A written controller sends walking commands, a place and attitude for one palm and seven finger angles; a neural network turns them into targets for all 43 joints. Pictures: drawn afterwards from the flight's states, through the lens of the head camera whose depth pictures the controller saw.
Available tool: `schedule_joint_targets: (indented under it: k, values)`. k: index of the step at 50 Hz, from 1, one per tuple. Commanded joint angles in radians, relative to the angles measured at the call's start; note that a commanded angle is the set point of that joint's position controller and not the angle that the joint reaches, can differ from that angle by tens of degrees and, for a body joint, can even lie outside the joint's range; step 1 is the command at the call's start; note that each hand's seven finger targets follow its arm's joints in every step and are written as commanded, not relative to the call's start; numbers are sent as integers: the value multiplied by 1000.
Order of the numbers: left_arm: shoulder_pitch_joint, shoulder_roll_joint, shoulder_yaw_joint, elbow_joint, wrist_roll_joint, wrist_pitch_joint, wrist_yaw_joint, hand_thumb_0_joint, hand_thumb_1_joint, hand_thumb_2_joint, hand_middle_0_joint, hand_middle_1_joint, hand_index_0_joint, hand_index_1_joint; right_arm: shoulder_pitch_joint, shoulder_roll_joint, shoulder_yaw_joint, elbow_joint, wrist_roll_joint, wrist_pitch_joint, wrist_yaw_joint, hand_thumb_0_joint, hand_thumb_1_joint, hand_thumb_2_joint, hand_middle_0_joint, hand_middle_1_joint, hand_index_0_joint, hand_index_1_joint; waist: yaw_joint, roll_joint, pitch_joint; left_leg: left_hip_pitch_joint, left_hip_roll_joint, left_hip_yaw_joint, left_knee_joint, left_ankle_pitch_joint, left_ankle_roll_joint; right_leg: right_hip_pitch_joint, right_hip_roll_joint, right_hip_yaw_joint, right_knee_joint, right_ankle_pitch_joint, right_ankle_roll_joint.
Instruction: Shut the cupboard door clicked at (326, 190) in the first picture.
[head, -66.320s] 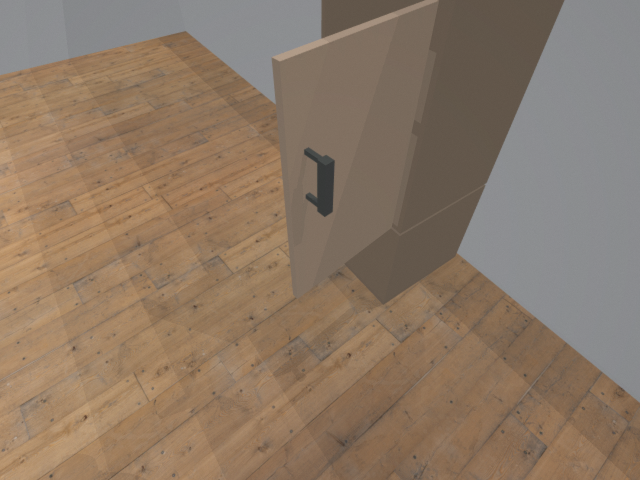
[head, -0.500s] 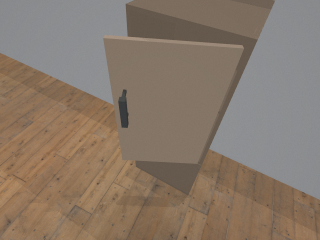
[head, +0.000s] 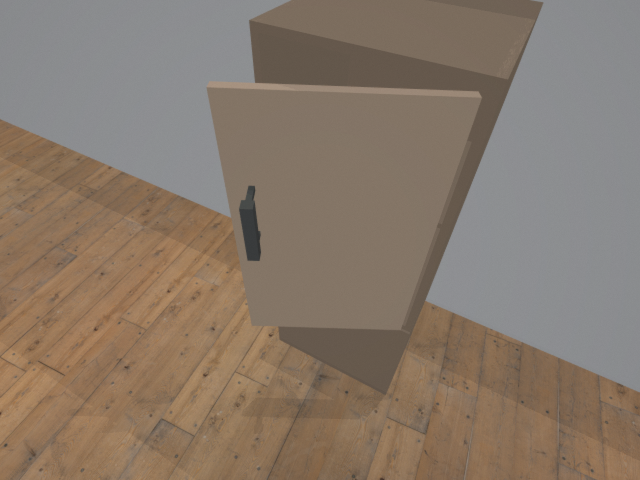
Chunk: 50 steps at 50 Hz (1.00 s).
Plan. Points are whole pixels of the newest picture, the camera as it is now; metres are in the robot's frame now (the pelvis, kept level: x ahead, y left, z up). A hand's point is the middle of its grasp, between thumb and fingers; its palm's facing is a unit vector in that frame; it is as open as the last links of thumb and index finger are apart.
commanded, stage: look again from close up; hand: left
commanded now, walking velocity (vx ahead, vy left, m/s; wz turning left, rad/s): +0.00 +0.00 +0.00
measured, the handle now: (252, 223) +0.49 +0.15 +0.02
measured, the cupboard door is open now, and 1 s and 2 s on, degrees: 27 27 27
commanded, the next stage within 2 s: shuffle to correct the standing spot in 0.42 s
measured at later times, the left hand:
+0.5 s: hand out of the picture -0.04 +0.11 -0.18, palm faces +0.07 -0.99 -0.12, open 7.4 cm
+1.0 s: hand out of the picture -0.01 +0.08 -0.18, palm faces +0.06 -0.99 -0.12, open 7.4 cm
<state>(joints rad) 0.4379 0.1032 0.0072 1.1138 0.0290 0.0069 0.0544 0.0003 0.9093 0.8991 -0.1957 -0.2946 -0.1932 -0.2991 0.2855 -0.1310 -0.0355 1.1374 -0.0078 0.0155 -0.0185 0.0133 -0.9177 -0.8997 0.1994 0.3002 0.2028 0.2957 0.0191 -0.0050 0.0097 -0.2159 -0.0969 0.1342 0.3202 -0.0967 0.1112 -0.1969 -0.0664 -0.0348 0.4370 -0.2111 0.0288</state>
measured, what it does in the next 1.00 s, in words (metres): shifts its weight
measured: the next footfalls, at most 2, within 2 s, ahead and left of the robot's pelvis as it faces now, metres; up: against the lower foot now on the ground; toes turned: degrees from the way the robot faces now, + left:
none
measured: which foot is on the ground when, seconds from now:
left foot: down 0.00-1.00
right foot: down 0.00-1.00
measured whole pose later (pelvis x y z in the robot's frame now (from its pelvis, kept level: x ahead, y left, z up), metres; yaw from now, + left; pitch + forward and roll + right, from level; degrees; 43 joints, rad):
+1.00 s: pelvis +0.05 -0.05 +0.00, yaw +0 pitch +0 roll +0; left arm 0.40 0.08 -0.01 1.13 0.01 -0.02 0.05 0.00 0.91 0.90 -0.19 -0.29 -0.19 -0.30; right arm 0.31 -0.09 0.00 1.16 -0.01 -0.02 -0.04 0.02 -0.92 -0.90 0.20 0.30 0.20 0.30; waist 0.00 -0.02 0.02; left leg -0.21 -0.02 0.11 0.41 -0.20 0.06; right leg -0.14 0.01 -0.06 0.41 -0.27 -0.02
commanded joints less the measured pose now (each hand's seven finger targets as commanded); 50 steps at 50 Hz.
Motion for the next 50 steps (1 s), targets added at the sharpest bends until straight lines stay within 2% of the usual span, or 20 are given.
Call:
schedule_joint_targets:
  k: [1,8,14,16,20,22,26,29,31,35,37,39,41,44,45,50]
  values:
    - [118,55,8,2,2,-9,2,0,900,900,-200,-300,-200,-300,51,-97,-13,-25,3,-17,-9,0,-900,-900,200,300,200,300,-9,-5,102,-43,219,-250,-174,-359,-97,-65,-14,43,-68,-84,-38]
    - [125,52,8,4,2,-10,0,0,900,900,-200,-300,-200,-300,62,-85,-13,-21,2,-16,-8,0,-900,-900,200,300,200,300,-8,12,114,-66,215,-243,-172,-387,-92,-71,-8,45,-70,-104,-39]
    - [107,54,6,-6,0,-18,0,0,900,900,-200,-300,-200,-300,83,-65,-6,-17,1,-18,-7,0,-900,-900,200,300,200,300,-15,-20,107,-45,202,-226,-120,-329,-80,-99,-23,69,-107,-131,-46]
    - [96,50,5,-9,-1,-21,-1,0,900,900,-200,-300,-200,-300,89,-57,-4,-17,1,-20,-7,0,-900,-900,200,300,200,300,-20,-8,103,-41,197,-220,-106,-308,-80,-101,-28,77,-114,-129,-48]
    - [77,51,2,-16,-5,-28,-1,0,900,900,-200,-300,-200,-300,99,-44,2,-15,2,-24,-7,0,-900,-900,200,300,200,300,-26,-29,94,-18,192,-204,-63,-238,-76,-110,-42,92,-135,-121,-53]
    - [68,51,0,-18,-7,-30,-1,0,900,900,-200,-300,-200,-300,105,-41,5,-11,1,-25,-7,0,-900,-900,200,300,200,300,-29,-14,97,-15,191,-203,-56,-231,-77,-118,-43,98,-137,-126,-56]
    - [62,52,-1,-19,-7,-28,-2,0,900,900,-200,-300,-200,-300,108,-39,8,-9,0,-25,-8,0,-900,-900,200,300,200,300,-24,8,114,-45,195,-208,-62,-253,-77,-106,-38,91,-132,-117,-55]
    - [75,39,2,-10,-4,-24,-6,0,900,900,-200,-300,-200,-300,122,-38,4,-1,-6,-25,-12,0,-900,-900,200,300,200,300,-23,18,93,-42,208,-229,-88,-364,-73,-85,-11,64,-114,-162,-49]
    - [82,35,8,-13,-1,-16,-11,0,900,900,-200,-300,-200,-300,113,-50,-1,-6,-9,-23,-14,0,-900,-900,200,300,200,300,-16,38,113,-78,220,-243,-102,-460,-65,-94,1,52,-84,-219,-51]
    - [91,25,17,-18,3,-9,-21,0,900,900,-200,-300,-200,-300,105,-67,-13,-18,-11,-25,-19,0,-900,-900,200,300,200,300,-9,41,128,-112,260,-283,-131,-533,-42,-86,23,17,-19,-196,-58]
    - [90,18,17,-23,2,-11,-24,0,900,900,-200,-300,-200,-300,103,-72,-14,-18,-10,-31,-21,0,-900,-900,200,300,200,300,-6,37,122,-109,269,-281,-117,-496,-34,-70,17,18,-13,-146,-59]
    - [90,15,11,-21,0,-20,-18,0,900,900,-200,-300,-200,-300,98,-48,-5,-22,-5,-35,-20,0,-900,-900,200,300,200,300,-3,3,134,-113,236,-241,-71,-388,-47,-57,-5,61,-63,-100,-62]
    - [78,23,3,-16,-6,-30,-12,0,900,900,-200,-300,-200,-300,104,-22,6,-16,-2,-37,-18,0,-900,-900,200,300,200,300,-15,-28,139,-76,200,-195,-19,-244,-65,-83,-34,107,-111,-82,-67]
    - [65,31,-5,-6,-14,-42,-6,0,900,900,-200,-300,-200,-300,123,-6,19,2,1,-43,-20,0,-900,-900,200,300,200,300,-29,-43,87,22,195,-154,26,-35,-70,-61,-43,107,-121,52,-64]
    - [65,29,-7,-4,-16,-43,-5,0,900,900,-200,-300,-200,-300,118,-14,21,6,1,-47,-21,0,-900,-900,200,300,200,300,-27,-24,69,38,198,-156,29,7,-69,-44,-44,102,-112,102,-61]
    - [58,40,-8,3,-16,-42,-1,0,900,900,-200,-300,-200,-300,96,-23,26,21,3,-50,-25,0,-900,-900,200,300,200,300,-21,-8,43,60,202,-151,28,68,-72,14,-48,89,-111,187,-54]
